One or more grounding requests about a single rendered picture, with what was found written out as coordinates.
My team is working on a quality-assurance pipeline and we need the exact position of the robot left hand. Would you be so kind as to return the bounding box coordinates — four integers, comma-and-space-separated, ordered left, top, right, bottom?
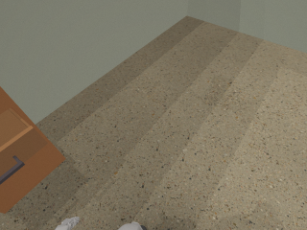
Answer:
55, 217, 80, 230

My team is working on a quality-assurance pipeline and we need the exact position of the drawer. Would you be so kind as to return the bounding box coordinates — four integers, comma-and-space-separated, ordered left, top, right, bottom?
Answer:
0, 108, 48, 176

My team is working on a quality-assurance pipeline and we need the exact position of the cabinet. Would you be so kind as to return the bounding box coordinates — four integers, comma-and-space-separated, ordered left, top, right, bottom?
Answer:
0, 86, 66, 214

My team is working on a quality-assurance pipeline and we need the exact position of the handle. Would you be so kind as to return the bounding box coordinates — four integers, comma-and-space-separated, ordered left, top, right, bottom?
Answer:
0, 156, 25, 185

